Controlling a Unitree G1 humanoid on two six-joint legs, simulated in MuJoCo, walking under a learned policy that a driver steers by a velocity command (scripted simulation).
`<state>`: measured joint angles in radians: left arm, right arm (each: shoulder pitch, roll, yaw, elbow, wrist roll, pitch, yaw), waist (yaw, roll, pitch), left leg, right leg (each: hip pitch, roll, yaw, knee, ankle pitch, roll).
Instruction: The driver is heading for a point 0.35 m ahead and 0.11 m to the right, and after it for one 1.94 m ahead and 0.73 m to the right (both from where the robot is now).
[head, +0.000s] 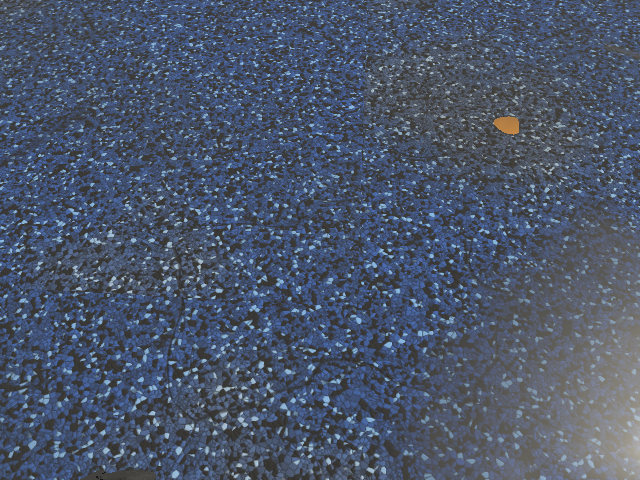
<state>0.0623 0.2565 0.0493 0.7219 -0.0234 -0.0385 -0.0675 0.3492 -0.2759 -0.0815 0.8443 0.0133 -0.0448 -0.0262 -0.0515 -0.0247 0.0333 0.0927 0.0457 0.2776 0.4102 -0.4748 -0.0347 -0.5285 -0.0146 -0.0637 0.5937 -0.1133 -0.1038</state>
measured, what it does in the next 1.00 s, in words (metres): walks ahead, turning right: left foot, then right foot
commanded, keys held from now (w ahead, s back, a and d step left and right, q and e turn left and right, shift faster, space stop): w+e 1.00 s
